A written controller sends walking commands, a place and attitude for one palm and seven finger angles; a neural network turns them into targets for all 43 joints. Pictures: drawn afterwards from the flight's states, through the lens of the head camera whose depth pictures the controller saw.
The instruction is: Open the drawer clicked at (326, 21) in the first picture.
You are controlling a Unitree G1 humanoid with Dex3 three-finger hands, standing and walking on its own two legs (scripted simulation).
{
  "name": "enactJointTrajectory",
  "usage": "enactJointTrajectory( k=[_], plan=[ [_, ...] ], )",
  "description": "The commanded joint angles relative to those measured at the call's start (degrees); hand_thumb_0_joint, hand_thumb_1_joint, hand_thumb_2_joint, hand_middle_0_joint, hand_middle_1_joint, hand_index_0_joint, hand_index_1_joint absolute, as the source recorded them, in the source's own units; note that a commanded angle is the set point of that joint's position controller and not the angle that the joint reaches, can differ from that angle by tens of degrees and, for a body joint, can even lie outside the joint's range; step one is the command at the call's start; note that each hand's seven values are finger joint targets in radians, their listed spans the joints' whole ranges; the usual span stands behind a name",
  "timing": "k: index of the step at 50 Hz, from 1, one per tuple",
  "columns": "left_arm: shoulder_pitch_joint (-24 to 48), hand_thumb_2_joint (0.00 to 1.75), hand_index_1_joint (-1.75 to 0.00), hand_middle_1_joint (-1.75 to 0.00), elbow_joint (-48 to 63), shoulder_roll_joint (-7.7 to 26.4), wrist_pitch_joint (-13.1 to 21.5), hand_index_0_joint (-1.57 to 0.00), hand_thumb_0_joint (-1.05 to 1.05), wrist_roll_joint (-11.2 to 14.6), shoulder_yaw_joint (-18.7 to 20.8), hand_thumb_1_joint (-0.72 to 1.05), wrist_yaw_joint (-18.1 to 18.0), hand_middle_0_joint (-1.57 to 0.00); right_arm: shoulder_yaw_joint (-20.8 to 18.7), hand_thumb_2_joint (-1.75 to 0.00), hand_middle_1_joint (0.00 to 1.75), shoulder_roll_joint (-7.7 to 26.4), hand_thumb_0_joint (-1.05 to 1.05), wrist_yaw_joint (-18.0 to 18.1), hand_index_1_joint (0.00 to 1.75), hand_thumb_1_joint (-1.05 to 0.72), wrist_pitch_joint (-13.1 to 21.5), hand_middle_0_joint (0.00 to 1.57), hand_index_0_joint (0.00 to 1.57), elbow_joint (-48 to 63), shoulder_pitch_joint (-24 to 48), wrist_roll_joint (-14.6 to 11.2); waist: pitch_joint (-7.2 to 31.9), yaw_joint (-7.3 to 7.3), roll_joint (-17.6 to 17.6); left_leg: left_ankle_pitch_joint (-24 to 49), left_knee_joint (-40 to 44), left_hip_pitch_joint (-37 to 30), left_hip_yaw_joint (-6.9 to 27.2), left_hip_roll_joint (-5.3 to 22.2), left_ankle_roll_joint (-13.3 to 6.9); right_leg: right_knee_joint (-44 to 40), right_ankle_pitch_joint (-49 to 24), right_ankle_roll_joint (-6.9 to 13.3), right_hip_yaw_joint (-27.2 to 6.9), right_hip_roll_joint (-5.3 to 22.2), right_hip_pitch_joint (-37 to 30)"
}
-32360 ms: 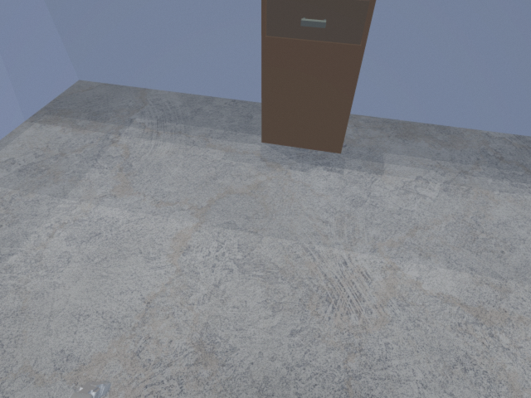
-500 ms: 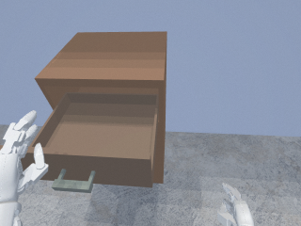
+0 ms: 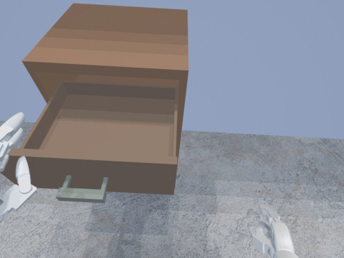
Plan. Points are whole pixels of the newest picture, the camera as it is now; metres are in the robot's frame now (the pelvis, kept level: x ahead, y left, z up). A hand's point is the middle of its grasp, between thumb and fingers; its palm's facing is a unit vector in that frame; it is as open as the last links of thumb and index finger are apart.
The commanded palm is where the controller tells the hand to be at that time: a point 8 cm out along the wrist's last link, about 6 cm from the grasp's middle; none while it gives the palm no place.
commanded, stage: step back with the hand held close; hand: left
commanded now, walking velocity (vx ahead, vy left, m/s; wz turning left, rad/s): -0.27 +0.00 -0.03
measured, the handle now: (84, 187) +0.28 +0.24 -0.03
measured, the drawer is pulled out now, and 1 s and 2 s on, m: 0.30 0.30 0.30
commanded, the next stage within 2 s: stop stepping back and stand still in 0.92 s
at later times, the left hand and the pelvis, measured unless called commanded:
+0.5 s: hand out of the picture +0.15 +0.25 +0.17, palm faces +0.37 -0.81 -0.46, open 7.4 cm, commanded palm +0.08 +0.29 +0.18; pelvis -0.05 +0.01 -0.01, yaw +0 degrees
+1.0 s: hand out of the picture +0.04 +0.24 +0.15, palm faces +0.35 -0.82 -0.44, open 7.4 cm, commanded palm -0.03 +0.28 +0.18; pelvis -0.16 +0.00 +0.00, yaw +1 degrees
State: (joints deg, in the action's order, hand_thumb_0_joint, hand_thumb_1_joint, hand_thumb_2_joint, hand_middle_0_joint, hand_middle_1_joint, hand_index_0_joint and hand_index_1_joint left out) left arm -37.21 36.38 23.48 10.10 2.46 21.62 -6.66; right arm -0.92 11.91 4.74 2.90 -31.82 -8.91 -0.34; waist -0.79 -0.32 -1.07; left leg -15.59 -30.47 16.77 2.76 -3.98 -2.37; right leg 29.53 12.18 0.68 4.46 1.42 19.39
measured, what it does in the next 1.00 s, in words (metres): walks backwards: right foot, then left foot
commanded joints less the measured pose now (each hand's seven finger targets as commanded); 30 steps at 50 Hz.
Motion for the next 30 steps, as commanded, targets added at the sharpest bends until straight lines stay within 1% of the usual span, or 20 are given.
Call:
enactJointTrajectory(
  k=[1,2,3,5,7,9,11,13,15,16,17,18,19,20,22,23,26,27,29,30],
  plan=[
    [-1.0,0.9,-0.3,-0.3,10.2,6.5,3.7,-0.2,0.0,0.5,6.3,0.9,-1.3,-0.2,-2.2,-0.9,0.3,7.4,0.0,0.2,0.3,-0.9,3.2,0.2,0.2,9.7,5.1,-0.2,8.2,0.36,3.6,13.3,6.8,9.0,8.1,10.8,0.1,1.6,-8.7,1.3,-5.1,3.8,-11.8],
    [-0.4,0.9,-0.3,-0.3,10.6,6.7,3.7,-0.2,0.0,0.4,6.4,0.9,-1.5,-0.2,-2.3,-0.9,0.3,7.5,0.0,0.3,0.3,-0.9,3.4,0.2,0.2,9.6,5.3,-0.1,7.8,0.39,4.7,10.6,6.7,9.5,7.9,10.5,0.0,1.0,-8.4,1.5,-5.6,4.1,-11.1],
    [-0.1,0.9,-0.3,-0.3,10.4,6.6,3.8,-0.2,0.0,0.3,6.3,0.9,-1.6,-0.2,-2.0,-0.9,0.3,7.3,0.0,0.2,0.3,-0.9,3.5,0.2,0.2,9.7,4.9,-0.2,7.5,0.17,3.4,6.7,6.8,10.8,8.0,10.5,-0.3,0.8,-6.6,1.5,-6.2,4.4,-11.1],
    [1.2,0.9,-0.3,-0.3,11.3,6.4,4.3,-0.2,0.0,0.1,5.7,0.9,-1.6,-0.2,-1.9,-0.9,0.3,7.6,0.0,0.0,0.3,-0.9,3.8,0.2,0.2,10.0,4.4,-0.3,6.5,-0.17,3.5,-2.5,6.1,12.5,7.6,9.7,-1.0,-0.9,-1.8,1.7,-7.8,5.0,-9.1],
    [2.3,0.9,-0.3,-0.3,12.7,7.4,4.5,-0.2,0.0,-0.3,6.4,0.9,-2.1,-0.2,-1.9,-0.9,0.3,7.9,0.0,0.1,0.3,-0.9,4.1,0.2,0.2,9.8,4.2,-0.1,5.9,-0.37,2.7,-8.0,5.0,12.6,7.0,8.5,-1.0,-3.9,1.9,2.1,-9.7,5.9,-6.7],
    [3.0,0.9,-0.3,-0.3,13.0,6.7,4.9,-0.2,0.0,-0.4,5.5,0.9,-2.6,-0.2,-1.5,-0.9,0.3,7.6,0.0,0.1,0.3,-0.9,4.4,0.2,0.2,9.8,3.6,0.0,5.1,-0.59,1.0,-12.0,3.0,11.4,6.7,7.5,-0.9,-6.3,7.2,2.5,-10.7,7.0,-3.0],
    [3.2,0.9,-0.3,-0.3,12.9,6.4,5.2,-0.2,0.0,-0.6,5.0,0.9,-3.0,-0.2,-1.5,-0.9,0.3,7.6,0.0,0.3,0.3,-0.9,4.7,0.2,0.2,9.3,3.4,0.0,5.0,-0.66,1.3,-13.4,-0.2,8.6,5.6,6.5,-0.6,-8.5,11.7,2.9,-11.6,7.9,1.2],
    [3.7,0.9,-0.3,-0.3,13.2,6.6,5.2,-0.2,0.0,-0.6,5.0,0.9,-3.4,-0.2,-1.3,-0.9,0.3,7.7,0.0,0.5,0.3,-0.9,4.8,0.2,0.2,9.0,2.9,0.2,4.8,-0.77,0.9,-13.7,-0.4,7.1,6.2,6.7,-0.3,-8.9,13.7,3.3,-11.2,8.0,3.5],
    [3.8,0.9,-0.3,-0.3,13.5,6.6,5.5,-0.2,0.0,-0.8,5.2,0.9,-3.8,-0.2,-1.1,-0.9,0.3,7.7,0.0,0.7,0.3,-0.9,5.1,0.2,0.2,9.0,3.2,0.1,4.3,-0.64,4.0,-15.0,3.4,9.1,7.9,8.3,-0.8,-6.1,14.2,2.2,-9.1,6.1,2.4],
    [3.2,0.9,-0.3,-0.3,13.7,6.7,5.6,-0.2,0.0,-1.0,5.6,0.9,-3.9,-0.2,-1.0,-0.9,0.3,7.8,0.0,0.8,0.3,-0.9,5.2,0.2,0.2,9.2,3.2,0.3,4.1,-0.54,6.4,-16.2,8.0,13.1,10.1,10.3,-1.5,-2.5,12.6,1.1,-7.3,3.9,-1.4],
    [3.3,0.9,-0.3,-0.3,14.3,7.3,5.6,-0.2,0.0,-1.4,6.4,0.9,-4.0,-0.2,-1.1,-0.9,0.3,8.0,0.0,0.9,0.3,-0.9,5.5,0.2,0.2,9.6,4.1,0.3,4.5,-0.46,11.1,-16.5,14.3,19.6,13.1,13.5,-2.7,4.2,8.7,0.0,-5.3,1.1,-8.4],
    [3.7,0.9,-0.3,-0.3,15.6,7.1,5.9,-0.2,0.0,-2.0,6.6,0.9,-3.9,-0.2,-1.2,-0.9,0.3,7.8,0.0,0.8,0.3,-0.9,5.9,0.2,0.2,10.0,3.8,0.6,5.2,-0.09,14.3,-16.7,17.7,24.9,16.3,16.2,-3.7,11.5,5.5,-0.7,-3.8,-1.3,-14.0],
    [4.5,0.9,-0.3,-0.3,16.0,7.5,6.2,-0.2,0.0,-2.3,7.0,0.9,-3.8,-0.2,-1.3,-0.9,0.3,7.2,0.0,0.7,0.3,-0.9,6.2,0.2,0.2,9.8,3.6,1.1,5.5,0.01,13.0,-11.4,17.4,24.6,17.2,17.5,-4.1,14.7,5.2,-0.8,-4.2,-1.7,-13.8],
    [4.1,0.9,-0.3,-0.3,15.7,7.6,6.2,-0.2,0.0,-2.1,7.2,0.9,-3.6,-0.2,-1.5,-0.9,0.3,7.0,0.0,0.6,0.3,-0.9,6.4,0.2,0.2,9.5,3.4,1.4,6.3,0.26,11.3,-2.2,14.7,20.8,15.6,17.6,-4.0,14.4,5.8,-0.6,-4.7,-1.2,-11.6],
    [2.0,0.9,-0.3,-0.3,14.3,7.9,6.2,-0.2,0.0,-1.5,7.6,0.9,-3.2,-0.2,-2.0,-0.9,0.3,7.1,0.0,0.2,0.3,-0.9,7.2,0.2,0.2,9.0,3.6,1.2,8.8,0.64,8.7,12.2,9.1,13.0,13.0,16.9,-3.4,10.1,5.1,-0.3,-5.3,-0.6,-8.6],
    [1.2,0.9,-0.3,-0.3,13.5,6.9,6.3,-0.2,0.0,-1.2,6.7,0.9,-2.8,-0.2,-1.9,-0.9,0.3,7.0,0.0,0.0,0.3,-0.9,7.5,0.2,0.2,8.4,3.4,1.2,8.5,0.8,7.6,18.6,7.2,9.3,12.5,16.4,-3.1,7.0,4.2,0.0,-5.1,-0.5,-7.0],
    [1.1,0.9,-0.3,-0.3,11.1,6.8,7.1,-0.2,0.0,-0.5,6.4,0.9,-1.4,-0.2,-1.7,-0.9,0.3,7.6,0.0,-0.8,0.3,-0.9,7.6,0.2,0.2,6.4,3.4,1.4,8.8,0.68,8.5,27.6,5.7,2.7,11.7,16.6,-2.4,1.7,3.0,0.2,-4.1,-0.9,-5.4],
    [1.0,0.9,-0.3,-0.3,11.7,6.8,7.3,-0.2,0.0,-0.6,6.4,0.9,-1.4,-0.2,-1.7,-0.9,0.3,7.8,0.0,-0.9,0.3,-0.9,7.5,0.2,0.2,6.0,3.0,1.4,10.3,0.47,9.7,34.9,3.8,-0.7,10.7,15.9,-2.1,0.0,-3.2,0.4,-4.4,-0.6,-5.6],
    [1.7,0.9,-0.3,-0.3,12.6,6.3,7.3,-0.2,0.0,-0.2,5.4,0.9,-0.7,-0.2,-1.7,-0.9,0.3,7.8,0.0,-1.4,0.3,-0.9,7.4,0.2,0.2,6.3,3.5,0.8,15.9,0.71,8.4,41.0,1.2,-6.6,8.3,15.1,-1.0,-0.4,-8.2,0.6,-4.4,0.0,-6.4],
    [0.5,0.9,-0.3,-0.3,12.8,6.4,6.9,-0.2,0.0,0.2,5.8,0.9,-0.3,-0.2,-2.2,-0.9,0.3,7.6,0.0,-1.5,0.3,-0.9,7.4,0.2,0.2,6.9,4.2,0.2,18.2,1.13,7.4,38.8,0.5,-7.5,7.3,14.8,-0.8,0.8,-7.2,1.0,-4.3,0.4,-6.8]
  ],
)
